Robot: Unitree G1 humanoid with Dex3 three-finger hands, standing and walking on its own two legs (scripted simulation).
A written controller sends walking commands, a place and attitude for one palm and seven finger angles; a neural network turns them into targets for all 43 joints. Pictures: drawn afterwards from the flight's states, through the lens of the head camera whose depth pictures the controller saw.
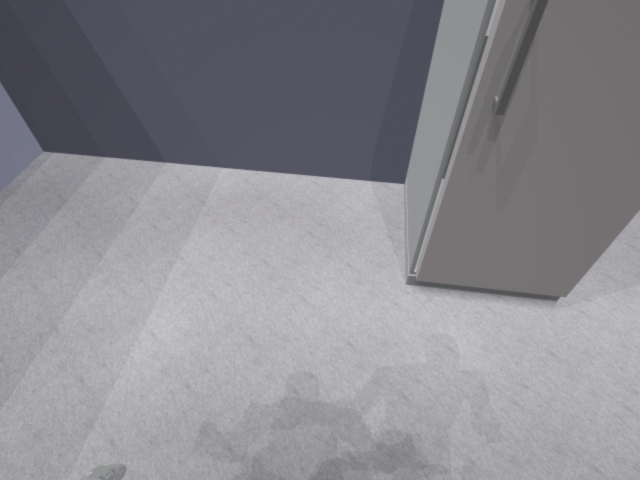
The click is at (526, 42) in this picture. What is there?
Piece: fridge door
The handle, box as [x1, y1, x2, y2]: [493, 0, 547, 114]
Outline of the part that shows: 547,0 534,0 500,94 498,97 494,97 493,101 495,105 495,114 503,114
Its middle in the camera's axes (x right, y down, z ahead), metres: +0.40 -0.37 +0.79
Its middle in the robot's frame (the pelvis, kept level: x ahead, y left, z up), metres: +0.88 -0.36 +0.15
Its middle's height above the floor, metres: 0.92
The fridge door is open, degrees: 0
